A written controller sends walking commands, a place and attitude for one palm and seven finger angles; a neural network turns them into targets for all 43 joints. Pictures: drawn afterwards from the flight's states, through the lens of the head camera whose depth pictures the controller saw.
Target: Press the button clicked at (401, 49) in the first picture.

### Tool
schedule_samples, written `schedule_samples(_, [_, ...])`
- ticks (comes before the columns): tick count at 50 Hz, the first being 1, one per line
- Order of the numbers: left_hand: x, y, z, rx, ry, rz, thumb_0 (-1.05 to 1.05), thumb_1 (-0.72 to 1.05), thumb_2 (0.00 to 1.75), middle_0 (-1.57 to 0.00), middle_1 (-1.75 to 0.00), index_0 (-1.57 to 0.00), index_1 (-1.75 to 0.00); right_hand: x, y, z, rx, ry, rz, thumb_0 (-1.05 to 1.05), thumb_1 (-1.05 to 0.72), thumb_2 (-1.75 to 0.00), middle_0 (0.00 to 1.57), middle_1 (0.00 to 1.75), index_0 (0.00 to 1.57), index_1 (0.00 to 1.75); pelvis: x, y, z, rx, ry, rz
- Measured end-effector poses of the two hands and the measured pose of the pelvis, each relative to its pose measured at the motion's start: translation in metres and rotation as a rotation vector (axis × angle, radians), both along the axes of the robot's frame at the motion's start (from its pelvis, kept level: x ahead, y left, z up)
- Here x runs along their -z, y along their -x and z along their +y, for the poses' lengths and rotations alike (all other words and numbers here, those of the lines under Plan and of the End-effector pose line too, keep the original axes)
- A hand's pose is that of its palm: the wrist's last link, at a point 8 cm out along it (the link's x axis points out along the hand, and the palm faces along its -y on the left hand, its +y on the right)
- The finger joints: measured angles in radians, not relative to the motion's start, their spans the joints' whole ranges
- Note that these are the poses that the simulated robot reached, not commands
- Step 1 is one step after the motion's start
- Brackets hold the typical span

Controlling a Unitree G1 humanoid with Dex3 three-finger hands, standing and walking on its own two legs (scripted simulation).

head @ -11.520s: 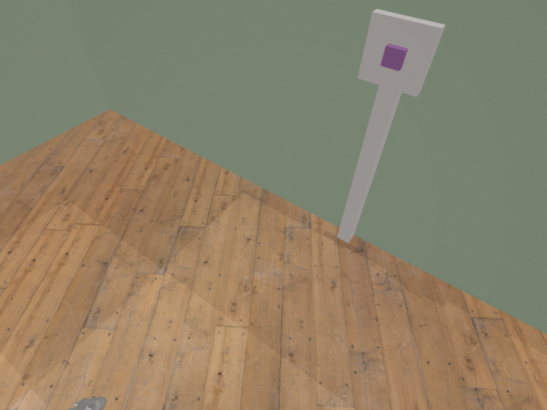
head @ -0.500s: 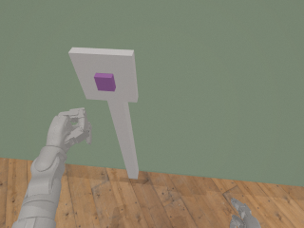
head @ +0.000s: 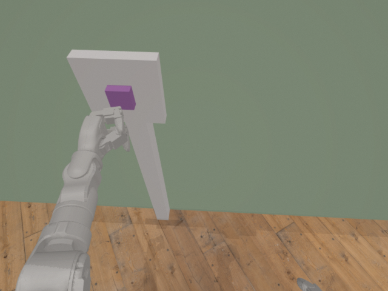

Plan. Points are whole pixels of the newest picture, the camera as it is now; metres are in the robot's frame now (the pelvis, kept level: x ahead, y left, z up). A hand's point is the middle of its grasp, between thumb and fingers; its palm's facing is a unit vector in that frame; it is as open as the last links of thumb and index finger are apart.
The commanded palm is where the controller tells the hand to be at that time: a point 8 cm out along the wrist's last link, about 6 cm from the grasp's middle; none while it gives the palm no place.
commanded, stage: aim a knuckle at the button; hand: left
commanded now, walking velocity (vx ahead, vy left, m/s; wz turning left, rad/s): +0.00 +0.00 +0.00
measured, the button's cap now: (121, 96) +0.50 +0.17 +0.12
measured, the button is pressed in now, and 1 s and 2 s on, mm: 0 0 14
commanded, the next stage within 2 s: press the button with the knuckle in 0.72 s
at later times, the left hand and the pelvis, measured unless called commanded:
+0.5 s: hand (124, 136) +0.41 +0.15 +0.09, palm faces -0.04 -1.00 -0.01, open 3.1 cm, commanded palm +0.39 +0.20 +0.09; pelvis -0.01 +0.00 +0.00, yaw -1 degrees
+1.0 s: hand (128, 133) +0.42 +0.15 +0.09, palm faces -0.04 -1.00 -0.01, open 3.1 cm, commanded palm +0.40 +0.20 +0.09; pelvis -0.01 +0.00 -0.01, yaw +0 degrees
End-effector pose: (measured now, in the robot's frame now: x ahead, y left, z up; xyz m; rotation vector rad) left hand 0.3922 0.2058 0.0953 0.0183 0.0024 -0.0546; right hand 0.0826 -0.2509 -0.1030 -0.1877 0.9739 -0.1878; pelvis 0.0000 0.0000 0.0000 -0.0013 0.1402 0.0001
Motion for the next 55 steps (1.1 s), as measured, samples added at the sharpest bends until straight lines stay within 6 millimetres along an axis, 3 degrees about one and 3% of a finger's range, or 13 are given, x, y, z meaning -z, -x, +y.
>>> schedule_samples(7, [0.002,-0.014,-0.009,-0.004,0.008,-0.002,0.02,0.90,0.90,-1.30,-1.50,-1.30,-1.50,0.006,0.023,-0.002,0.032,-0.006,0.067,0.01,-0.90,-0.90,0.20,0.30,0.20,0.30,0.002,0.001,0.001,0.013,-0.003,0.021])
schedule_samples(14, [0.006,-0.013,-0.004,-0.018,0.000,-0.002,0.02,0.90,0.90,-1.30,-1.50,-1.30,-1.50,0.008,0.036,-0.002,0.059,-0.013,0.094,0.01,-0.90,-0.90,0.20,0.30,0.20,0.30,0.003,0.002,0.000,0.024,-0.003,0.025])
schedule_samples(26, [0.003,0.002,0.000,-0.012,0.006,-0.017,0.02,0.90,0.90,-1.30,-1.50,-1.30,-1.50,0.004,0.017,-0.001,0.027,-0.006,0.045,0.01,-0.90,-0.90,0.20,0.30,0.20,0.30,0.003,0.006,0.000,0.011,0.001,0.012])
schedule_samples(36, [0.002,-0.001,-0.007,-0.006,0.008,-0.020,0.02,0.90,0.90,-1.30,-1.50,-1.30,-1.50,0.002,0.001,0.002,-0.003,-0.006,-0.006,0.01,-0.90,-0.90,0.20,0.30,0.20,0.30,0.005,0.009,0.001,0.005,0.000,0.013])
schedule_samples(46, [0.003,-0.002,-0.005,-0.012,0.002,-0.016,0.02,0.90,0.90,-1.30,-1.50,-1.30,-1.50,0.005,0.010,0.002,0.005,-0.014,0.022,0.01,-0.90,-0.90,0.20,0.30,0.20,0.30,0.005,0.008,0.000,0.006,0.000,0.013])
schedule_samples(55, [0.000,-0.018,-0.007,-0.015,0.008,-0.012,0.02,0.90,0.90,-1.30,-1.50,-1.30,-1.50,0.009,0.027,-0.003,0.024,0.001,0.077,0.01,-0.90,-0.90,0.20,0.30,0.20,0.30,0.006,0.009,-0.001,0.004,0.001,0.028])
